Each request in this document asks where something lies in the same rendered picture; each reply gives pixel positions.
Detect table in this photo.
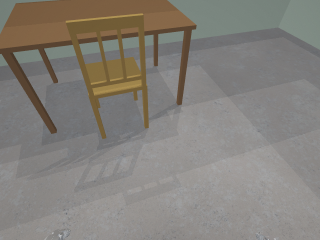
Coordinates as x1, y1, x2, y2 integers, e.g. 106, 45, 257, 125
0, 0, 197, 134

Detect robot left hand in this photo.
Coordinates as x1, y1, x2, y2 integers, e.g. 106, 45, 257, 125
44, 228, 71, 240

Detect chair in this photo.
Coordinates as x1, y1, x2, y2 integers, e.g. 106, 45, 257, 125
66, 13, 149, 139

